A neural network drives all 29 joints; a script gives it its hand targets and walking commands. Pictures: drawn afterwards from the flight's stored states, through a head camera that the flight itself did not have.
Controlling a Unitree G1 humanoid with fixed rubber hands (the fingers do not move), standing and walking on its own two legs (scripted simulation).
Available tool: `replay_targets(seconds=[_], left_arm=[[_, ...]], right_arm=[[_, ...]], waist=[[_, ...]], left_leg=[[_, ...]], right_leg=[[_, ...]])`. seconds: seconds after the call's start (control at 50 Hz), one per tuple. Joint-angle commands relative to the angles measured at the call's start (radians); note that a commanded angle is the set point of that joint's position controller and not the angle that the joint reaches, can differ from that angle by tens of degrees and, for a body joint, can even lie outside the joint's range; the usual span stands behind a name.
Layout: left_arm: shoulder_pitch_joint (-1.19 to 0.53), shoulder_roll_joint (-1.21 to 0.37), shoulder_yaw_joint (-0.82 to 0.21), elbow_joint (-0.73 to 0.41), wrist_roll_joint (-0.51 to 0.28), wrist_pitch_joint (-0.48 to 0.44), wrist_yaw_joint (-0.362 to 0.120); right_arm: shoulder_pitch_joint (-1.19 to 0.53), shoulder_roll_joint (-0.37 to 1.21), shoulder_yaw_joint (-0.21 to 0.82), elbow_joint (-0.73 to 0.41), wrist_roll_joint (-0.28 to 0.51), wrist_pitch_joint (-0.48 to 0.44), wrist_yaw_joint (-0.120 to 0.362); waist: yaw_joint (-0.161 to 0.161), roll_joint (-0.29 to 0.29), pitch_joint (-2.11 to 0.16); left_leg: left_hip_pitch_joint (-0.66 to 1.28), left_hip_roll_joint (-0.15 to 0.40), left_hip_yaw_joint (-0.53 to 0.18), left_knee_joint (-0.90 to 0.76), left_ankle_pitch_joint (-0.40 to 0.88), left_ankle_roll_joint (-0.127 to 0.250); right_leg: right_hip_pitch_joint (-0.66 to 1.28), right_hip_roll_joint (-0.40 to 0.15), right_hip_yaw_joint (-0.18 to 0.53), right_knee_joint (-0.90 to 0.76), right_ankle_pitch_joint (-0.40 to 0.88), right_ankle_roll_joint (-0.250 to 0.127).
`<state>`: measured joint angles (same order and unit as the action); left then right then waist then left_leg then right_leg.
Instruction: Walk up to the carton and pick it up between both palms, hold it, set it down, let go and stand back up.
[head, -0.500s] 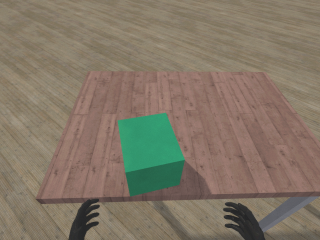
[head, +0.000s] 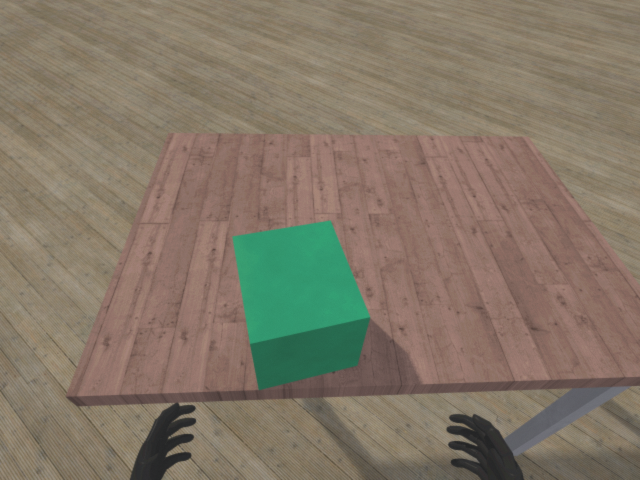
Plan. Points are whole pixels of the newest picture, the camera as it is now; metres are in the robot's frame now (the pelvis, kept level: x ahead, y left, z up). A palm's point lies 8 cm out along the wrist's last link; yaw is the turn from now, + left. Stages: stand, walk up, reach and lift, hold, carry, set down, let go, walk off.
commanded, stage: set down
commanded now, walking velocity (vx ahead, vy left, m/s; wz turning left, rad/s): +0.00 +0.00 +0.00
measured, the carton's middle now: (296, 302) +0.40 +0.06 -0.05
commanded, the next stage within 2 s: let go in 0.72 s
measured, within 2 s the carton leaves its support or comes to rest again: neither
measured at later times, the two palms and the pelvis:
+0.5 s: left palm (146, 468) +0.16 +0.23 -0.07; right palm out of the picture +0.16 -0.21 -0.07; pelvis +0.00 +0.01 +0.00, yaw -1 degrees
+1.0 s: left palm (147, 464) +0.17 +0.23 -0.08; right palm out of the picture +0.14 -0.21 -0.09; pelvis +0.00 +0.02 +0.00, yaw -2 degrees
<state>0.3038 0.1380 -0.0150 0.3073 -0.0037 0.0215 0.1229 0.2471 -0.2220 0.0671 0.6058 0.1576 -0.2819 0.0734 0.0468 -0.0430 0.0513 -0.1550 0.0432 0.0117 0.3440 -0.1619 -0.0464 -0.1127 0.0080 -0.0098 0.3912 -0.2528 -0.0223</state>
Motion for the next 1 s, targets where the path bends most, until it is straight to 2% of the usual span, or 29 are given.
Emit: replay_targets(seconds=[0.0,0.06,0.14,0.18,0.2,0.22,0.26,0.3,0.4,0.42,0.44,0.46,0.48,0.5,0.52,0.54,0.66,0.7,0.72,0.76,0.8,0.82,0.84,0.86,0.88,0.92,0.94,0.96,0.98], left_arm=[[-0.096,0.073,0.022,-0.179,-0.007,-0.051,-0.002],[-0.089,0.106,0.047,-0.169,0.006,-0.030,-0.012],[-0.108,0.073,0.016,-0.211,-0.002,-0.011,0.004],[-0.088,0.082,0.028,-0.185,-0.006,-0.013,0.001],[-0.064,0.100,0.027,-0.100,0.008,0.011,-0.026],[-0.082,0.099,0.019,-0.149,0.010,0.010,-0.022],[-0.080,0.077,0.032,-0.183,0.018,0.003,-0.010],[-0.068,0.086,0.029,-0.162,0.007,0.012,-0.020],[-0.102,0.119,0.058,-0.097,0.015,0.022,-0.037],[-0.146,0.102,0.051,-0.175,0.008,0.011,-0.024],[-0.101,0.113,0.057,-0.064,0.030,0.037,-0.041],[-0.113,0.082,0.029,-0.101,0.028,0.041,-0.037],[-0.117,0.107,0.057,-0.164,0.012,0.032,-0.032],[-0.139,0.099,0.036,-0.137,0.016,0.040,-0.036],[-0.120,0.096,0.025,-0.131,0.009,0.040,-0.041],[-0.151,0.125,0.048,-0.133,0.016,0.041,-0.040],[-0.155,0.132,0.053,-0.011,-0.005,0.069,-0.073],[-0.144,0.134,0.058,-0.037,0.015,0.065,-0.063],[-0.171,0.114,0.045,-0.141,0.006,0.054,-0.040],[-0.162,0.131,0.052,-0.046,-0.003,0.069,-0.059],[-0.183,0.129,0.039,-0.086,-0.005,0.068,-0.056],[-0.174,0.157,0.057,0.077,0.004,0.083,-0.086],[-0.185,0.148,0.053,-0.062,-0.002,0.073,-0.060],[-0.183,0.149,0.063,-0.003,-0.012,0.074,-0.066],[-0.181,0.125,0.042,-0.133,-0.024,0.052,-0.048],[-0.187,0.143,0.049,-0.047,-0.018,0.063,-0.061],[-0.187,0.137,0.048,0.089,-0.004,0.081,-0.085],[-0.170,0.133,0.059,0.060,0.012,0.076,-0.081],[-0.190,0.147,0.055,0.056,-0.017,0.076,-0.092]], right_arm=[[-0.073,-0.102,-0.073,-0.113,0.000,-0.054,-0.009],[-0.061,-0.093,-0.066,-0.148,-0.025,-0.043,-0.018],[-0.108,-0.142,-0.097,-0.148,-0.034,-0.031,-0.005],[-0.102,-0.133,-0.090,-0.149,-0.019,-0.031,-0.001],[-0.052,-0.098,-0.061,-0.081,-0.054,-0.011,-0.020],[-0.073,-0.112,-0.063,-0.110,-0.033,-0.015,-0.013],[-0.089,-0.131,-0.085,-0.079,-0.019,-0.018,0.007],[-0.101,-0.139,-0.087,-0.115,-0.045,-0.032,-0.010],[-0.076,-0.097,-0.062,-0.071,-0.062,-0.031,-0.022],[-0.114,-0.133,-0.086,-0.109,-0.047,-0.030,-0.011],[-0.087,-0.107,-0.058,-0.052,-0.073,-0.012,-0.026],[-0.097,-0.140,-0.088,-0.044,-0.057,-0.012,-0.016],[-0.097,-0.131,-0.082,-0.065,-0.066,-0.013,-0.019],[-0.129,-0.114,-0.083,-0.069,-0.055,-0.018,-0.015],[-0.099,-0.113,-0.090,-0.067,-0.063,-0.015,-0.025],[-0.125,-0.091,-0.092,-0.064,-0.069,-0.017,-0.026],[-0.088,-0.058,-0.084,-0.034,-0.108,0.017,-0.055],[-0.087,-0.071,-0.095,-0.049,-0.112,0.013,-0.045],[-0.139,-0.111,-0.124,-0.082,-0.093,0.002,-0.029],[-0.128,-0.072,-0.099,-0.087,-0.120,0.018,-0.044],[-0.135,-0.088,-0.118,-0.086,-0.113,0.023,-0.045],[-0.113,-0.028,-0.102,-0.001,-0.146,0.037,-0.061],[-0.143,-0.073,-0.120,-0.083,-0.122,0.019,-0.043],[-0.137,-0.061,-0.115,-0.076,-0.125,0.024,-0.049],[-0.165,-0.108,-0.120,-0.135,-0.108,0.003,-0.035],[-0.138,-0.072,-0.127,-0.080,-0.121,0.010,-0.044],[-0.128,-0.061,-0.110,-0.025,-0.140,0.036,-0.055],[-0.141,-0.060,-0.092,-0.028,-0.134,0.028,-0.048],[-0.136,-0.045,-0.093,-0.034,-0.143,0.035,-0.056]], waist=[[-0.017,0.030,-0.149],[-0.013,0.005,-0.154],[-0.011,0.038,-0.155],[-0.004,0.013,-0.140],[-0.026,-0.002,-0.105],[-0.025,0.019,-0.115],[0.012,0.060,-0.138],[-0.009,0.006,-0.170],[-0.019,-0.014,-0.128],[-0.023,0.027,-0.189],[-0.021,0.031,-0.122],[-0.034,0.037,-0.119],[-0.022,0.024,-0.145],[-0.007,0.075,-0.138],[-0.039,0.040,-0.133],[-0.026,0.068,-0.141],[-0.048,-0.022,-0.089],[-0.045,0.034,-0.113],[-0.016,0.084,-0.150],[-0.038,0.031,-0.087],[-0.041,0.060,-0.106],[-0.055,-0.003,-0.083],[-0.032,0.058,-0.143],[-0.037,0.028,-0.147],[-0.018,0.031,-0.197],[-0.037,0.041,-0.157],[-0.063,-0.001,-0.077],[-0.033,0.021,-0.089],[-0.060,-0.022,-0.128]], left_leg=[[0.228,-0.046,0.024,0.022,0.197,0.020],[0.223,-0.053,0.033,0.020,0.158,0.035],[0.251,-0.030,0.023,0.007,0.187,0.021],[0.249,-0.034,0.020,0.027,0.208,0.026],[0.243,-0.043,0.026,0.022,0.193,0.029],[0.238,-0.043,0.023,0.023,0.206,0.028],[0.255,-0.031,0.014,0.024,0.249,0.010],[0.247,-0.036,0.018,0.042,0.306,0.012],[0.216,-0.049,0.031,0.029,0.210,0.035],[0.263,-0.037,0.018,0.037,0.228,0.020],[0.241,-0.047,0.024,0.036,0.215,0.023],[0.270,-0.039,0.018,0.029,0.238,0.014],[0.258,-0.034,0.017,0.035,0.275,0.016],[0.260,-0.040,0.016,0.034,0.255,0.013],[0.264,-0.041,0.022,0.037,0.238,0.009],[0.244,-0.046,0.027,0.040,0.235,0.015],[0.222,-0.056,0.055,0.028,0.120,0.039],[0.245,-0.048,0.042,0.026,0.133,0.031],[0.259,-0.035,0.037,0.021,0.208,0.018],[0.215,-0.048,0.052,0.022,0.162,0.033],[0.227,-0.046,0.053,0.031,0.170,0.028],[0.245,-0.051,0.063,0.034,0.110,0.036],[0.242,-0.046,0.049,0.036,0.158,0.026],[0.248,-0.044,0.050,0.041,0.169,0.031],[0.248,-0.036,0.050,0.043,0.227,0.025],[0.238,-0.044,0.054,0.046,0.203,0.027],[0.227,-0.054,0.058,0.041,0.142,0.035],[0.232,-0.056,0.049,0.039,0.172,0.035],[0.224,-0.052,0.061,0.042,0.133,0.044]], right_leg=[[-0.147,-0.016,-0.005,-0.110,0.199,-0.007],[-0.146,-0.023,-0.010,-0.108,0.183,0.009],[-0.189,-0.002,-0.040,-0.113,0.100,-0.018],[-0.196,0.002,-0.037,-0.108,0.142,-0.019],[-0.164,-0.017,-0.011,-0.132,0.173,-0.009],[-0.181,-0.017,-0.013,-0.117,0.195,-0.003],[-0.178,0.007,-0.038,-0.107,0.172,-0.026],[-0.123,0.007,-0.032,-0.099,0.281,-0.019],[-0.121,-0.013,-0.012,-0.108,0.232,-0.001],[-0.146,0.004,-0.032,-0.093,0.207,-0.009],[-0.147,-0.018,-0.004,-0.111,0.218,-0.011],[-0.177,0.002,-0.024,-0.098,0.236,-0.012],[-0.154,-0.001,-0.028,-0.097,0.266,-0.010],[-0.163,-0.002,-0.022,-0.107,0.232,-0.016],[-0.167,-0.005,-0.028,-0.108,0.224,-0.012],[-0.153,-0.008,-0.028,-0.102,0.217,-0.008],[-0.165,-0.027,0.004,-0.133,0.143,0.012],[-0.176,-0.023,-0.011,-0.121,0.131,0.000],[-0.180,-0.003,-0.036,-0.099,0.176,-0.006],[-0.158,-0.012,-0.021,-0.115,0.136,0.000],[-0.176,-0.012,-0.019,-0.099,0.151,0.000],[-0.191,-0.021,-0.008,-0.126,0.095,0.011],[-0.160,-0.005,-0.032,-0.101,0.134,-0.001],[-0.172,-0.008,-0.022,-0.102,0.150,0.006],[-0.162,0.011,-0.042,-0.079,0.177,-0.004],[-0.165,0.001,-0.028,-0.084,0.181,-0.001],[-0.200,-0.013,-0.008,-0.102,0.134,0.011],[-0.166,-0.010,-0.016,-0.099,0.159,0.007],[-0.167,-0.014,-0.016,-0.109,0.134,0.021]])
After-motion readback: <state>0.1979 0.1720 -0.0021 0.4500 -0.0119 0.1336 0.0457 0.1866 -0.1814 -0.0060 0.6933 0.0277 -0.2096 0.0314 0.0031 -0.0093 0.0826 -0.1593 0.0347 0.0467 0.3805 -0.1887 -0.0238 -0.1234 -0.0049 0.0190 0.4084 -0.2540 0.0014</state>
